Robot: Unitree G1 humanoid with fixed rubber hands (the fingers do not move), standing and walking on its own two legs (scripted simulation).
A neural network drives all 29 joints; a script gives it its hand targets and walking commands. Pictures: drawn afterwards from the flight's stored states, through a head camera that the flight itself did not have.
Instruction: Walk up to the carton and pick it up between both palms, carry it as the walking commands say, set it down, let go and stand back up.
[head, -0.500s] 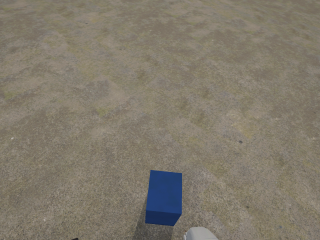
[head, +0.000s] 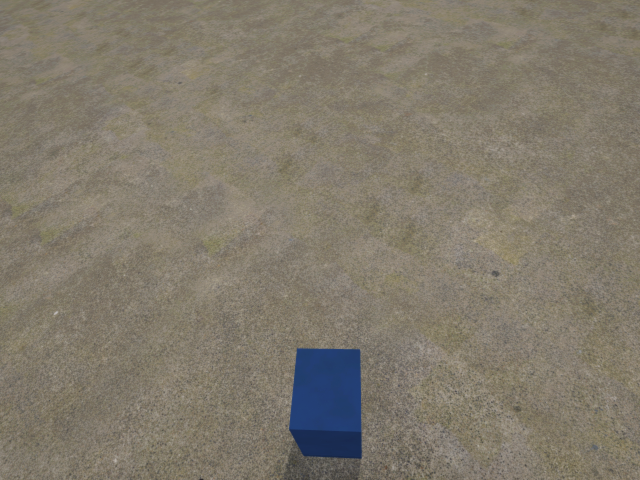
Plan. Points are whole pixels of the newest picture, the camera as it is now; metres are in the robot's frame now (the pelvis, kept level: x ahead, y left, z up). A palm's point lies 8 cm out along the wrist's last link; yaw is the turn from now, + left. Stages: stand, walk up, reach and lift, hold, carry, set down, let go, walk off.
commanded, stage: walk up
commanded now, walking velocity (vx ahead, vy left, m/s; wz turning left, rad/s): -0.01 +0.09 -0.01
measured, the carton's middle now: (330, 405) +0.41 +0.05 -0.63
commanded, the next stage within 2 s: stand in 0.56 s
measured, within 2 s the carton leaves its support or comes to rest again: neither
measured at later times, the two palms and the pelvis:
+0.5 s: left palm out of the picture -0.03 +0.31 -0.15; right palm out of the picture +0.06 -0.15 -0.13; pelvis -0.02 +0.08 +0.00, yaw +0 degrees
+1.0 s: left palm out of the picture +0.14 +0.30 -0.13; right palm out of the picture +0.13 -0.17 -0.12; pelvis -0.04 +0.08 -0.02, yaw +0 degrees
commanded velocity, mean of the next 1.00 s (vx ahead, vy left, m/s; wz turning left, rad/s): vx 0.00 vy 0.02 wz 0.00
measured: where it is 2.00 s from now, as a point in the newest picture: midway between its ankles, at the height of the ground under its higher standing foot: outside the picture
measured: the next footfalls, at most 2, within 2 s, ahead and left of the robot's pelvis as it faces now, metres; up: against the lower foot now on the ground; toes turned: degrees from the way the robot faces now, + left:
left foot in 0.22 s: +0.02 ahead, +0.18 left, +0.00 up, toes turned -9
right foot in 0.50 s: +0.00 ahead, -0.05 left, +0.00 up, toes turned +5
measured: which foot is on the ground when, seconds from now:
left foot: up 0.00-0.20, down 0.22-1.00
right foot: down 0.00-0.22, up 0.24-0.48, down 0.50-1.00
